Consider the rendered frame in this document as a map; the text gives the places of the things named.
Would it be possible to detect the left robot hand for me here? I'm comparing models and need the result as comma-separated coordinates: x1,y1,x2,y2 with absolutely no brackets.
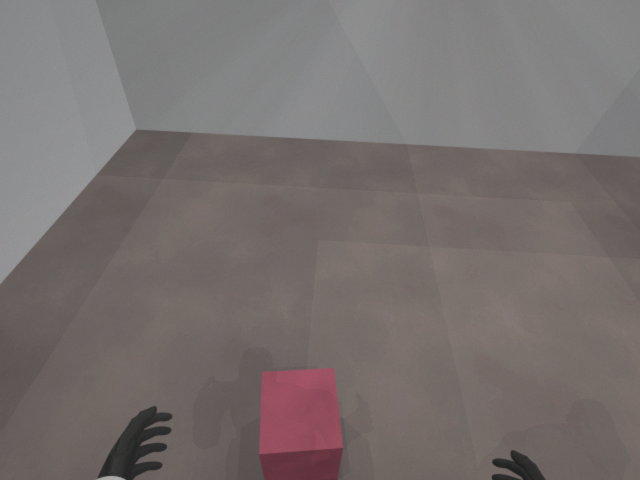
97,406,172,480

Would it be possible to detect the right robot hand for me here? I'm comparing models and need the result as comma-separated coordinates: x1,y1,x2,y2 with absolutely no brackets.
492,450,546,480

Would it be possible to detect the carton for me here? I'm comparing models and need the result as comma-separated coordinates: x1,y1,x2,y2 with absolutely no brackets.
259,368,343,480

